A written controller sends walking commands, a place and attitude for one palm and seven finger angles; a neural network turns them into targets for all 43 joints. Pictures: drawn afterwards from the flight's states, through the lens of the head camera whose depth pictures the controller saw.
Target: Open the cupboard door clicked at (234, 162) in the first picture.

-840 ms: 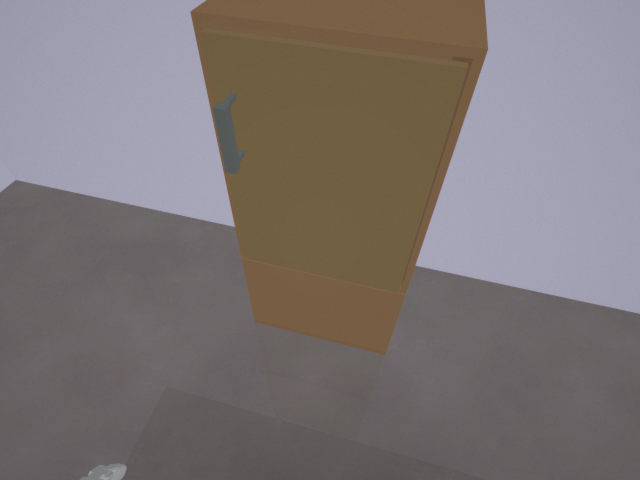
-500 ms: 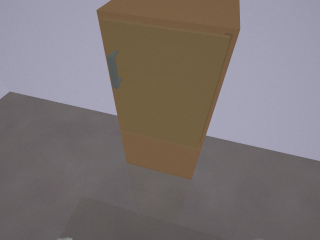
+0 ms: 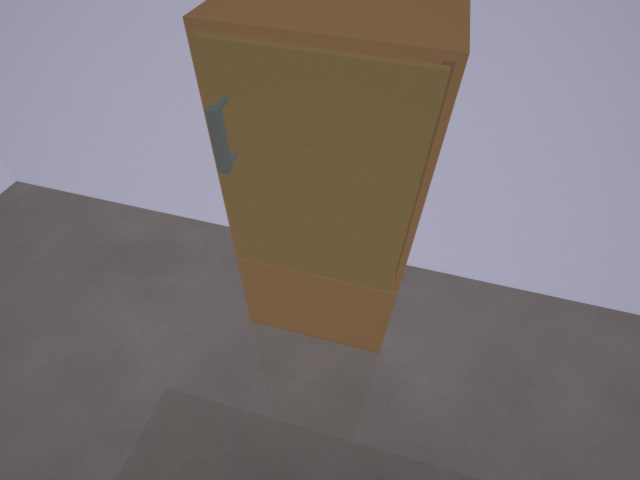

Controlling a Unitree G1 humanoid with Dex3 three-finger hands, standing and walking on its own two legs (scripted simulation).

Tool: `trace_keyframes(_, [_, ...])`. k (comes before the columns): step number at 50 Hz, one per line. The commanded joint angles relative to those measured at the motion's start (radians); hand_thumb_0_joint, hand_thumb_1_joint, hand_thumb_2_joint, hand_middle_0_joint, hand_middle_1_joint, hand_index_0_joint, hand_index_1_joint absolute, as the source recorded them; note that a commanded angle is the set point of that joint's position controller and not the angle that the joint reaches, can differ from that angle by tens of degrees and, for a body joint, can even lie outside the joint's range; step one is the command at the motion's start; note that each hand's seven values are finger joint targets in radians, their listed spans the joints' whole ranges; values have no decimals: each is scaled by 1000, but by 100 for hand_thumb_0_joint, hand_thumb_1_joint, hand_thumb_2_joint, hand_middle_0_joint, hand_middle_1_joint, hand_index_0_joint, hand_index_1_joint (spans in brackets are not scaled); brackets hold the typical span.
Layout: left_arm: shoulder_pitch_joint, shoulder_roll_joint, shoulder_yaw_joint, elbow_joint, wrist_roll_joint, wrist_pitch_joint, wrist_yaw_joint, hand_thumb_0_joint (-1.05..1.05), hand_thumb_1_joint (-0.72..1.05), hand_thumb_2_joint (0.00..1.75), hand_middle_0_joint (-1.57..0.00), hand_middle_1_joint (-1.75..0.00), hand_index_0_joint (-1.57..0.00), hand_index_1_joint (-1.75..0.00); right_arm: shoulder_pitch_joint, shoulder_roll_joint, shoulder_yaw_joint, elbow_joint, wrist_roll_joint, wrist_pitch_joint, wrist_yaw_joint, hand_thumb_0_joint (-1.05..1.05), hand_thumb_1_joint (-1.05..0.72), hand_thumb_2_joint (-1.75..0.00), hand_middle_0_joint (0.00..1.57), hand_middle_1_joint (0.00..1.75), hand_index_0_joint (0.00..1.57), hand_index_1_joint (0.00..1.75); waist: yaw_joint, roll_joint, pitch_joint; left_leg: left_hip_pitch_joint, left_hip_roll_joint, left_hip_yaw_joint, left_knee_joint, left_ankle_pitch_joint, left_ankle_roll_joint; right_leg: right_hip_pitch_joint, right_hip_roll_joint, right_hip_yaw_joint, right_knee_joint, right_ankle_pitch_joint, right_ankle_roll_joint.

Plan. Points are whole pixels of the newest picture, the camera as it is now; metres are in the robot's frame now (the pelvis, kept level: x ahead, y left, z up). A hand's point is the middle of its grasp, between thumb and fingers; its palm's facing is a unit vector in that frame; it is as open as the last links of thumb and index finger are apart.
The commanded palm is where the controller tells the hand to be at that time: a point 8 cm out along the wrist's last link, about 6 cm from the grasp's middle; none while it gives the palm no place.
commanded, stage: look at it before walking up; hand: left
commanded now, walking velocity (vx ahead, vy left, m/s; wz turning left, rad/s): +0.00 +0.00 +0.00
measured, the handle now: (224, 135) +0.70 +0.23 +0.05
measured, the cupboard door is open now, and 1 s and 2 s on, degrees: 0 0 0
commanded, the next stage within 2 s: turn to face it in 0.60 s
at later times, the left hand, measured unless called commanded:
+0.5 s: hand out of the picture +0.07 +0.24 -0.16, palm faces -0.01 -0.95 -0.32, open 7.4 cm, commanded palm none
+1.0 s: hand out of the picture +0.07 +0.22 -0.17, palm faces -0.05 -0.96 -0.29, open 7.4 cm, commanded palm none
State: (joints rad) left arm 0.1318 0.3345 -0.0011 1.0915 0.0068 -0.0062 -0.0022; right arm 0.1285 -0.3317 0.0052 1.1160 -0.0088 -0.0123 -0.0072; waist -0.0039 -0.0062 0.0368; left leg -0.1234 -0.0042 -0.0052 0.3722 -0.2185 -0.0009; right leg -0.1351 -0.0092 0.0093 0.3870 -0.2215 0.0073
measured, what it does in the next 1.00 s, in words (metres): stands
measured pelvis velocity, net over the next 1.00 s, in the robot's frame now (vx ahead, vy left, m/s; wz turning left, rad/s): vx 0.00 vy -0.01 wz -0.06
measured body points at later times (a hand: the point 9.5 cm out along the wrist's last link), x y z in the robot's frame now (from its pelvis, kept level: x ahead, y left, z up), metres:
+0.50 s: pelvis +0.00 -0.01 +0.00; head +0.01 +0.00 +0.45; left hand +0.08 +0.29 -0.13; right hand +0.08 -0.30 -0.13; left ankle -0.01 +0.12 -0.75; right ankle -0.01 -0.12 -0.75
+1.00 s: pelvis +0.00 -0.01 +0.00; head +0.02 -0.01 +0.45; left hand +0.07 +0.27 -0.15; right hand +0.07 -0.28 -0.15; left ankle -0.01 +0.12 -0.75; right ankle -0.01 -0.12 -0.75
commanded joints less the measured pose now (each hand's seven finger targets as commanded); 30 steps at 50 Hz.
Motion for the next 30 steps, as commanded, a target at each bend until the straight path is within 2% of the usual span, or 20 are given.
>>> trace_keyframes(1, [-44,197,36,-67,3,-19,16,0,90,90,-20,-30,-20,-30,-48,-197,-39,-60,0,-24,-8,0,-90,-90,20,30,20,30,5,8,-53,-15,116,-96,-73,129,29,4,-113,95,-64,124,-32])
trace_keyframes(9, [-49,198,40,-71,4,-22,16,0,90,90,-20,-30,-20,-30,-43,-198,-40,-63,0,-27,-10,0,-90,-90,20,30,20,30,3,-2,-75,5,121,-94,-69,179,27,18,-114,92,-60,174,-33])
trace_keyframes(15, [-45,196,41,-69,4,-22,17,0,90,90,-20,-30,-20,-30,-49,-194,-39,-60,0,-25,-10,0,-90,-90,20,30,20,30,4,6,-63,6,120,-94,-73,178,25,15,-116,92,-68,177,-33])
trace_keyframes(18, [-38,198,42,-70,5,-24,16,0,90,90,-20,-30,-20,-30,-47,-193,-40,-62,2,-24,-10,0,-90,-90,20,30,20,30,5,-10,-69,13,121,-94,-70,184,25,18,-117,93,-71,187,-34])
trace_keyframes(25, [-37,195,40,-65,4,-22,15,0,90,90,-20,-30,-20,-30,-48,-194,-38,-59,1,-23,-10,0,-90,-90,20,30,20,30,4,15,-59,9,120,-95,-77,165,22,13,-115,95,-81,161,-33])
trace_keyframes(30, [-34,196,41,-62,3,-23,16,0,90,90,-20,-30,-20,-30,-42,-197,-38,-59,1,-25,-12,0,-90,-90,20,30,20,30,4,6,-90,27,125,-93,-73,214,23,38,-117,90,-71,215,-33])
